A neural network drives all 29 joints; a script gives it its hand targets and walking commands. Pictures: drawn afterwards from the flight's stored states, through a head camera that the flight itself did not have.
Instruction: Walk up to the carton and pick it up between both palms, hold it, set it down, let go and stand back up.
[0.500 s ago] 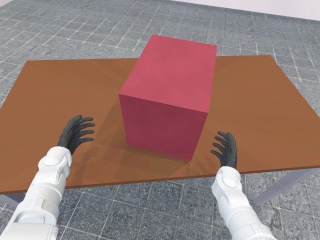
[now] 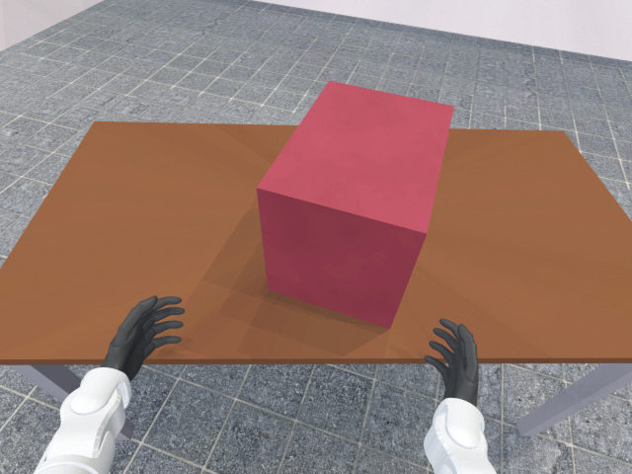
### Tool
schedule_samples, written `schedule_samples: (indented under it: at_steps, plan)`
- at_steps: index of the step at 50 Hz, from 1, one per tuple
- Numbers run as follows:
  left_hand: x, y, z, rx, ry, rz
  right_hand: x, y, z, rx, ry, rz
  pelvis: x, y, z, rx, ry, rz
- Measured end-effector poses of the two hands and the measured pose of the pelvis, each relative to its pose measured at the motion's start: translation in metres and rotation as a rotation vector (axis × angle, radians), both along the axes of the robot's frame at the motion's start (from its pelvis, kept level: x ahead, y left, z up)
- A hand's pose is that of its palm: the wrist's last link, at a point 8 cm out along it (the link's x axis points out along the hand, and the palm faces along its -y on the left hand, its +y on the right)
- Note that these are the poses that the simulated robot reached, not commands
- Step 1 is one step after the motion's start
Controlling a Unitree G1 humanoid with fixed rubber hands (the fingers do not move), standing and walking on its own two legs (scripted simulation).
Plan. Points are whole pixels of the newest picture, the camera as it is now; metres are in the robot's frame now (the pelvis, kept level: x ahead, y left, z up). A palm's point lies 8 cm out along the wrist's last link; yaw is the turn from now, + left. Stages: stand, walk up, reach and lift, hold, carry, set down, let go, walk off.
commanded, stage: set down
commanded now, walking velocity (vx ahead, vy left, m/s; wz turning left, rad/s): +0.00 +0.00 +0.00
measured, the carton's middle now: (358, 200) +0.56 -0.05 +0.00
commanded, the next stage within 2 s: let go in 1.90 s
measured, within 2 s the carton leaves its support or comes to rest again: neither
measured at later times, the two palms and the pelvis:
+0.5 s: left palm (130, 396) +0.23 +0.25 -0.02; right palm (470, 405) +0.22 -0.17 -0.04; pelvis +0.01 -0.02 +0.00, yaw +0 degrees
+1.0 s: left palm (150, 434) +0.19 +0.23 -0.04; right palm (513, 438) +0.19 -0.22 -0.05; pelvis +0.02 -0.02 +0.01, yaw +0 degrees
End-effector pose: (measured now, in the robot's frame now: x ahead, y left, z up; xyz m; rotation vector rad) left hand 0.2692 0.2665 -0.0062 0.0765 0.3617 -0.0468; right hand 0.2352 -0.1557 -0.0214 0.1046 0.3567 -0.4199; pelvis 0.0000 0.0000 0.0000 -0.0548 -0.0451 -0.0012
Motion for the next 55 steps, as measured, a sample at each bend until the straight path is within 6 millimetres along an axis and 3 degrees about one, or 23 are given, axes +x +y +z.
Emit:
schedule_samples:
  at_steps: [18,26,38,55]
  plan:
    - [-0.031,-0.008,-0.011,0.045,0.110,0.037,-0.004,-0.015,-0.010,-0.047,0.093,0.114,0.004,-0.013,0.002,0.016,-0.046,0.001]
    - [-0.046,-0.012,-0.017,0.067,0.165,0.059,-0.015,-0.019,-0.019,-0.052,0.146,0.164,0.010,-0.018,0.005,0.020,-0.061,-0.001]
    - [-0.078,-0.021,-0.034,0.093,0.277,0.101,-0.036,-0.047,-0.029,-0.112,0.235,0.238,0.017,-0.020,0.009,0.027,-0.064,0.001]
    - [-0.080,-0.045,-0.039,0.110,0.339,0.106,-0.055,-0.074,-0.033,-0.131,0.298,0.292,0.023,-0.025,0.013,0.038,-0.080,-0.003]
